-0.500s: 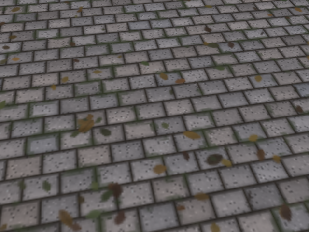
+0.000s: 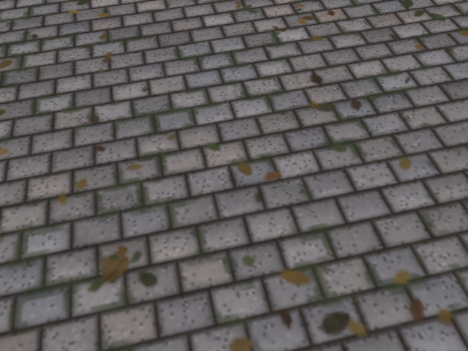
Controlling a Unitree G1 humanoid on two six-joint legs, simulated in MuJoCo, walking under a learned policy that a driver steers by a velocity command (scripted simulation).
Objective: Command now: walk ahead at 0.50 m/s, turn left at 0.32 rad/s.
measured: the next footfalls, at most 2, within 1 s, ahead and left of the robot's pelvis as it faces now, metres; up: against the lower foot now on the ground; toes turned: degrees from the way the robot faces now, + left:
left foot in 0.26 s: +0.29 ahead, +0.11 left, +0.00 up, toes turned +13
right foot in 0.78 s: +0.64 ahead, +0.05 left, +0.00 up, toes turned +29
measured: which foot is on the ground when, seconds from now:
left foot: up 0.00-0.24, down 0.26-0.78, up 0.80-1.00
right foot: down 0.00-0.28, up 0.30-0.76, down 0.78-1.00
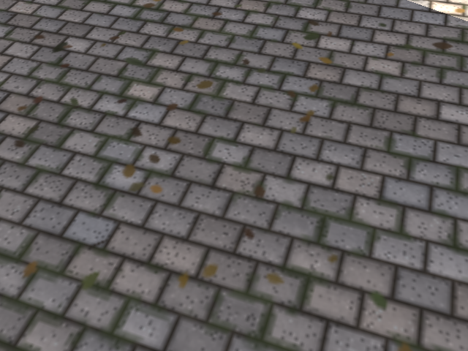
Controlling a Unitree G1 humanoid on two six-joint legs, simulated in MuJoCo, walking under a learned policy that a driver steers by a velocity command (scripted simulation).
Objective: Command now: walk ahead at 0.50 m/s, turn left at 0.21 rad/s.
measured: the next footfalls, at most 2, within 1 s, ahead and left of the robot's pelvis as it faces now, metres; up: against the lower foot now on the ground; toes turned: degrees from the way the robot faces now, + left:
left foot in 0.26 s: +0.27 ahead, +0.13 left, +0.00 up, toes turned +2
right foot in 0.78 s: +0.52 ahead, -0.11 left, +0.00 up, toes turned -22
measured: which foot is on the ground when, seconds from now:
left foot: up 0.00-0.24, down 0.26-0.80, up 0.82-1.00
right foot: down 0.00-0.26, up 0.28-0.76, down 0.78-1.00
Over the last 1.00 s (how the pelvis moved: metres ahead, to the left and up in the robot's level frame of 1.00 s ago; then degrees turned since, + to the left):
0.55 0.11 0.00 31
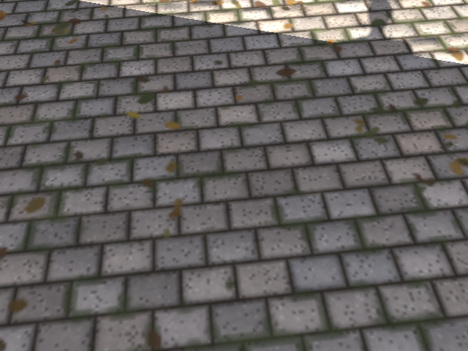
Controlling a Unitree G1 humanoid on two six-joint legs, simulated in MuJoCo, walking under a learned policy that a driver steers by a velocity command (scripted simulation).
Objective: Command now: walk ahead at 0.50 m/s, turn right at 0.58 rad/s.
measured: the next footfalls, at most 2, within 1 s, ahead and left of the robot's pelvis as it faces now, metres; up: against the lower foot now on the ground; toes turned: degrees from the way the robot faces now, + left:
left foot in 0.30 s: +0.36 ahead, +0.12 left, +0.00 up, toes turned -8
right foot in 0.84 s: +0.33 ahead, -0.07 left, +0.00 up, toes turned +11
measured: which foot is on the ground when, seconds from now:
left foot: up 0.00-0.28, down 0.30-0.84, up 0.86-1.00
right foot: down 0.00-0.32, up 0.34-0.82, down 0.84-1.00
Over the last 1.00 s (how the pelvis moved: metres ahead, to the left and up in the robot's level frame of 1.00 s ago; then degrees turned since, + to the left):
0.49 -0.06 0.00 -25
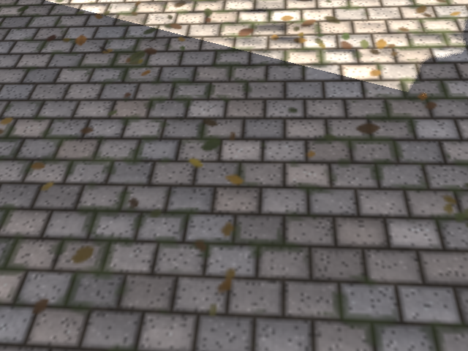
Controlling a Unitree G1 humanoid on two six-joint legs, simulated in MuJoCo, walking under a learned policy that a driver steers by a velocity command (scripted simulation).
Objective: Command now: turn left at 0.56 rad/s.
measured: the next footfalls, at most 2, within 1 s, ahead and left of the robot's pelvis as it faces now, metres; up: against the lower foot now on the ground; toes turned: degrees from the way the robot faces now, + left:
left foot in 0.30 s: -0.01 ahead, +0.12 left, +0.00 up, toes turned +12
right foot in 0.82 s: +0.28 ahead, +0.01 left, +0.00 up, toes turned +32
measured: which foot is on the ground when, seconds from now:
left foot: up 0.00-0.28, down 0.30-0.82, up 0.84-1.00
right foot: down 0.00-0.30, up 0.32-0.80, down 0.82-1.00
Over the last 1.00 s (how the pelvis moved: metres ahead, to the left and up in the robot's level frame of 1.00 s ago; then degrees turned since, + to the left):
0.27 0.01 0.00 12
